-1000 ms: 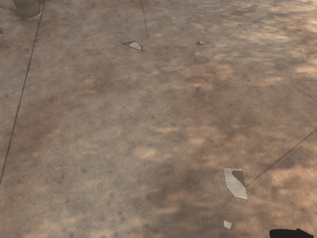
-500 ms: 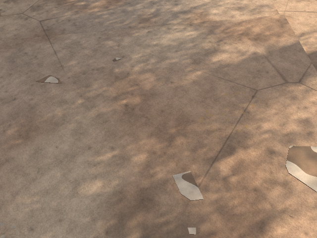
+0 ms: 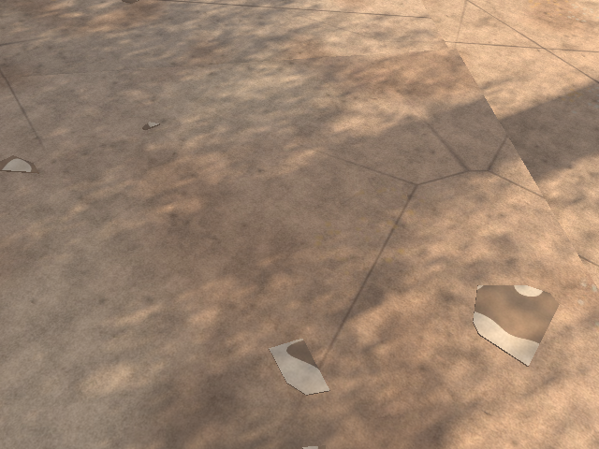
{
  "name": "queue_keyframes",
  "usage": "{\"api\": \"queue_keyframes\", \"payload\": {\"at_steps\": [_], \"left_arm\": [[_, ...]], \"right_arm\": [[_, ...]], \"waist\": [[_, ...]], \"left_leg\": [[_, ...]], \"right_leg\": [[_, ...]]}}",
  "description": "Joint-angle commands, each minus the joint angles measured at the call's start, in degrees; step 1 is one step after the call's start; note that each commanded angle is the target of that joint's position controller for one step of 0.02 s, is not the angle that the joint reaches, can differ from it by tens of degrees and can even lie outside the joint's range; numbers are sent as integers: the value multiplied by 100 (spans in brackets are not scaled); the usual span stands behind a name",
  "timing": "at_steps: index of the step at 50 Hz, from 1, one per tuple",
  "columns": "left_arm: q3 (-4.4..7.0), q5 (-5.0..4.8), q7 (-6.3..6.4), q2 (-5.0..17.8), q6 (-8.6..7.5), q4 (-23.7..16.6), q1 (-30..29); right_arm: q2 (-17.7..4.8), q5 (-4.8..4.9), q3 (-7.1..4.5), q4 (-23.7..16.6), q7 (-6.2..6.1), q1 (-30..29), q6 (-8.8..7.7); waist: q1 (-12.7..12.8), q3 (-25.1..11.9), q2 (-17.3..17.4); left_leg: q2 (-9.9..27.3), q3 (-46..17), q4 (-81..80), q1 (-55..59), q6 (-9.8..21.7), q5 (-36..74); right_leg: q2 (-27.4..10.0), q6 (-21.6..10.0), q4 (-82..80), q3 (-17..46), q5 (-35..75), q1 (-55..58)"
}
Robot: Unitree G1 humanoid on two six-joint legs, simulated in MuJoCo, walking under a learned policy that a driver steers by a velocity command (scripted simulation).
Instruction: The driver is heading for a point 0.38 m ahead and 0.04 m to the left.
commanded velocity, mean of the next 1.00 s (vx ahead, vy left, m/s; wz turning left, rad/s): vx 0.28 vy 0.00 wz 0.15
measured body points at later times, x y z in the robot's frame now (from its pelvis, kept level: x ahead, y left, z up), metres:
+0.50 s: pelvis +0.11 +0.10 -0.01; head +0.13 +0.13 +0.44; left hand +0.06 +0.39 -0.14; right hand +0.37 -0.09 -0.09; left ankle +0.14 +0.21 -0.73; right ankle +0.02 -0.10 -0.69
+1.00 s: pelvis +0.31 +0.16 -0.01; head +0.35 +0.17 +0.44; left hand +0.46 +0.43 -0.10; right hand +0.42 -0.10 -0.14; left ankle +0.16 +0.24 -0.68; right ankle +0.44 +0.09 -0.73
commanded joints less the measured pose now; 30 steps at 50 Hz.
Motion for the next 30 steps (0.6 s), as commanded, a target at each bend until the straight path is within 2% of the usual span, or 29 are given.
{"api": "queue_keyframes", "payload": {"at_steps": [1,3,4,5,6,7,8,9,10,11,14,16,18,19,20,21,22,23,24,25,26,27,28,29,30], "left_arm": [[329,-25,86,702,-1,-423,154],[344,-62,31,579,-56,-482,163],[372,-96,10,621,-116,-481,258],[411,-121,2,717,-195,-428,593],[490,-128,-7,982,-273,-281,1163],[589,-87,-27,1296,-352,-180,1333],[541,-42,11,1154,-429,-200,1322],[500,-109,44,1021,-467,-242,1101],[472,-177,44,945,-479,-284,914],[471,-201,34,963,-473,-274,782],[518,-152,-16,1069,-497,-227,768],[576,-203,-50,1218,-500,-178,802],[636,-274,-92,1381,-480,-100,942],[630,-314,-124,1369,-464,-23,1067],[605,-348,-155,1343,-436,49,1063],[558,-346,-173,1284,-423,104,1055],[450,-298,-183,1060,-438,162,1102],[276,-139,-193,661,-471,-20,1002],[203,-249,-159,419,-594,-252,1200],[339,-440,-141,993,-658,-216,798],[371,-499,-148,1070,-651,-264,640],[358,-407,-116,1024,-609,-198,617],[383,-333,-110,1008,-542,-131,670],[395,-349,-135,961,-451,-37,849],[388,-365,-156,870,-383,44,945]], "right_arm": [[-1001,51,-232,-503,-60,-374,-107],[-877,99,-212,-540,-96,-218,-55],[-839,115,-200,-624,-102,-277,-59],[-757,140,-177,-764,-112,-510,-91],[-593,184,-142,-947,-109,-815,-147],[-525,194,-116,-1155,-66,-1112,-202],[-717,165,-185,-1172,-42,-1090,-224],[-707,189,-206,-1100,-1,-822,-227],[-656,185,-201,-1028,36,-645,-220],[-600,176,-183,-1023,77,-652,-219],[-389,123,-89,-1114,208,-818,-205],[-293,123,-33,-1208,273,-905,-191],[-408,128,-52,-1291,300,-947,-164],[-421,129,-50,-1297,303,-906,-167],[-424,130,-68,-1226,304,-653,-181],[-571,123,-160,-1048,283,-151,-188],[-915,144,-346,-813,230,653,-197],[-1517,70,-509,-698,118,1599,-202],[-1957,-19,-509,-780,113,1686,-277],[-1542,8,-411,-770,162,1533,-394],[-1258,9,-314,-717,177,1279,-442],[-964,25,-220,-730,189,858,-468],[-743,-18,-164,-755,198,499,-494],[-627,-71,-137,-760,189,302,-538],[-578,-101,-142,-729,174,265,-597]], "waist": [[222,-455,1086],[200,-316,812],[254,-77,553],[438,91,231],[635,108,-348],[663,292,-1012],[568,325,-567],[366,289,-400],[290,221,-369],[277,266,-405],[372,125,-372],[419,52,-464],[445,27,-577],[423,53,-549],[215,86,-478],[-79,-15,-383],[-492,-388,-143],[-868,-1018,948],[-609,-1610,1926],[-797,-1244,934],[-592,-736,1011],[-360,-452,782],[-152,-212,841],[27,-144,962],[90,-139,925]], "left_leg": [[824,-1343,-829,-188,783,654],[610,-1392,-802,-532,824,-1532],[438,-1268,-643,-978,756,-2306],[172,-925,-140,-1712,599,-2394],[-115,-395,897,-2557,430,-1909],[-32,-99,2161,-3295,383,-1566],[264,-417,2996,-3548,399,-1522],[399,-492,3298,-3599,383,-1232],[511,-425,3339,-3551,323,-953],[596,-307,3166,-3425,255,-647],[613,206,2312,-2436,63,127],[515,449,1564,-1767,39,245],[395,640,1130,-1359,98,155],[320,690,893,-1062,193,114],[183,799,509,-558,333,217],[-63,962,229,261,460,288],[-172,881,76,1401,624,357],[1128,-912,-299,2738,1023,193],[2399,-3843,-1416,3316,1921,-941],[2403,-3756,-1705,2854,1848,-1350],[2253,-2877,-1657,2361,1620,-1304],[1980,-2189,-1725,1754,1408,-963],[1711,-1594,-1859,1238,1268,-505],[1527,-1117,-2025,903,1138,-109],[1441,-773,-2123,786,1087,405]], "right_leg": [[-70,-12,123,-166,-161,355],[-97,-153,-7,-159,-1262,261],[-289,-301,-300,89,-1727,330],[-663,-528,-752,634,-2187,782],[-1444,-895,-1467,1791,-2710,1459],[-2505,-1393,-2123,3204,-2786,1686],[-2749,-1601,-2120,3417,-2464,1587],[-2640,-1504,-2059,3013,-2158,1607],[-2387,-1303,-2109,2437,-1787,1643],[-2191,-1119,-2207,1877,-1272,1534],[-1690,-836,-2251,342,203,1032],[-1569,-737,-2177,-222,340,795],[-1704,-709,-2057,-363,107,788],[-1822,-734,-1998,-294,-13,684],[-1877,-717,-1825,-331,3,479],[-1794,-641,-1324,-474,633,185],[-1515,-443,-165,-845,1492,-180],[-1076,-8,2119,-1204,152,-1364],[-255,193,3861,-372,-1953,-2893],[-447,133,4498,341,-1576,-3312],[-661,-10,4498,330,-1050,-3509],[-922,-64,4234,261,-487,-3285],[-1048,-64,3926,314,-31,-3001],[-1110,-56,3790,372,318,-2652],[-1059,-34,3734,399,575,-2504]]}}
